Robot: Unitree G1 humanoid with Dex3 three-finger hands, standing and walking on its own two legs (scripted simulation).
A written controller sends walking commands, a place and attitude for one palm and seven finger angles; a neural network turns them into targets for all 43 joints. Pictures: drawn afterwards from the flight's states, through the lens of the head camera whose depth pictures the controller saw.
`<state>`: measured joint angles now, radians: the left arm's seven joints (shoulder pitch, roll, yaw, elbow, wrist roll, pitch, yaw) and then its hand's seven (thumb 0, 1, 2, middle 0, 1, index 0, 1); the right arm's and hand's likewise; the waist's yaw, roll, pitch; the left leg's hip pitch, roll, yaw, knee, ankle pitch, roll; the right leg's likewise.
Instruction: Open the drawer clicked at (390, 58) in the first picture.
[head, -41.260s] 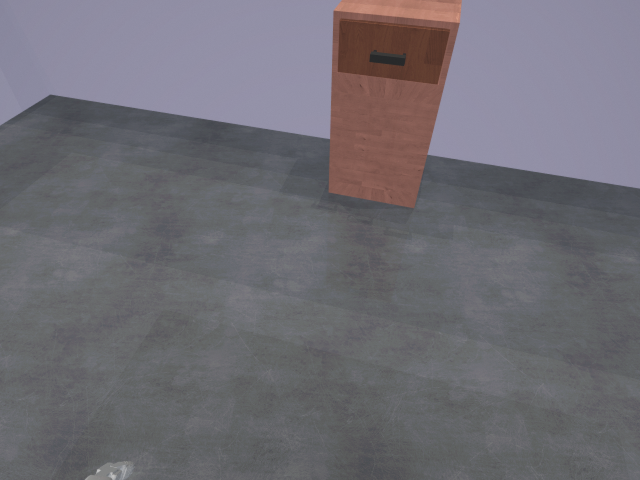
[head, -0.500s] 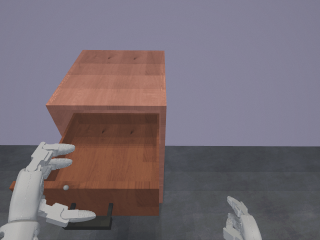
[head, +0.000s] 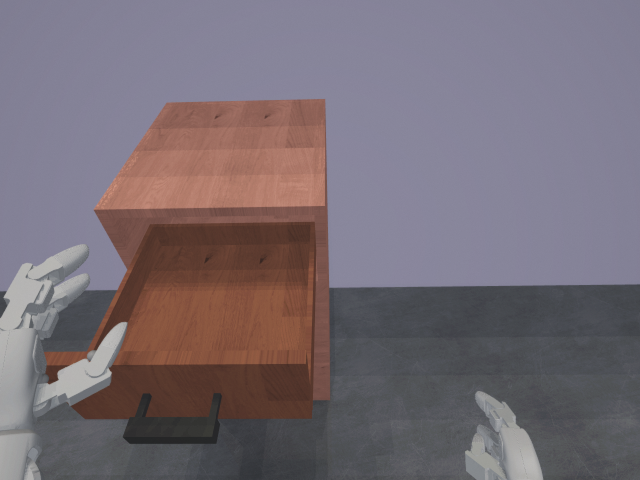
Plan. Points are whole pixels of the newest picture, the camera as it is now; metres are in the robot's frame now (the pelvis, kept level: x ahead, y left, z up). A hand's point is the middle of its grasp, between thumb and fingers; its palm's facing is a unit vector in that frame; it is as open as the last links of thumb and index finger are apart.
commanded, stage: draw the hand back to the body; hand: left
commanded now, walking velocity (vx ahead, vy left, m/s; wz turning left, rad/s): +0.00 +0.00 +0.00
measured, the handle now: (177, 414) +0.22 +0.24 -0.08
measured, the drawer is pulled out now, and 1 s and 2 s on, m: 0.29 0.29 0.29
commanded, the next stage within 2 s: step back with the hand held close in 0.28 s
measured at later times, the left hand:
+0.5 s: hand (85, 355) +0.17 +0.23 +0.17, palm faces +0.40 -0.82 -0.41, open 7.4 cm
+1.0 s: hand (37, 392) +0.14 +0.27 +0.16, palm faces +0.33 -0.83 -0.45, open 7.4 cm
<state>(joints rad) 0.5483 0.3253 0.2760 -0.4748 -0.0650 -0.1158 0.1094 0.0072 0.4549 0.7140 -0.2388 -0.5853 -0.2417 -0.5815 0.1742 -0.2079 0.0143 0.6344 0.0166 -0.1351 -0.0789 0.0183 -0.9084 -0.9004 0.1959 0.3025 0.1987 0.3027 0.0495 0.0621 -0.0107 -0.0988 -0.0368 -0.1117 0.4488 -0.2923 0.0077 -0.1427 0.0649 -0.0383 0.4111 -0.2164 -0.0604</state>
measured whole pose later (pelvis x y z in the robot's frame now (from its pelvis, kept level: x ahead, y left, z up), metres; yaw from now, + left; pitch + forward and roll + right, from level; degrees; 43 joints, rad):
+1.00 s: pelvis -0.05 +0.03 -0.01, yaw +0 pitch +3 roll -1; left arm 0.64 0.40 0.38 -0.64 -0.05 -0.18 0.11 0.02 0.89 0.90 -0.21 -0.30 -0.21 -0.30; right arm 0.14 -0.19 0.01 0.54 0.01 -0.05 -0.05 0.02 -0.91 -0.90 0.20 0.30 0.20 0.30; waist 0.00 -0.03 -0.02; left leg -0.34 -0.09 -0.09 0.55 -0.25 0.04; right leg -0.38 0.01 -0.03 0.51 -0.18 -0.02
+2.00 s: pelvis -0.23 +0.00 -0.01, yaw +0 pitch +3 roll +1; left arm 0.60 0.39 0.36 -0.65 -0.04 -0.16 0.13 0.02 0.89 0.90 -0.21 -0.30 -0.21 -0.30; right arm 0.07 -0.19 -0.02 0.56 0.01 -0.06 -0.06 0.02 -0.91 -0.90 0.19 0.30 0.20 0.30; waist 0.00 -0.10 0.06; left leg -0.38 -0.04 0.05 0.54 -0.21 0.05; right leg -0.45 0.02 0.01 0.83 -0.47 -0.01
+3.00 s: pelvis -0.37 -0.05 -0.01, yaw +2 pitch +1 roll +0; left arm 0.68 0.34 0.31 -0.64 -0.02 -0.18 0.14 0.02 0.89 0.90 -0.21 -0.30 -0.21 -0.30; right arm 0.26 -0.21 0.01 0.61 -0.01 -0.10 -0.07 0.02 -0.91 -0.90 0.20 0.30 0.20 0.30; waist -0.02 -0.03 -0.03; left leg -0.30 0.02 0.05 0.58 -0.32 0.03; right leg -0.28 0.03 -0.15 0.47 -0.21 -0.08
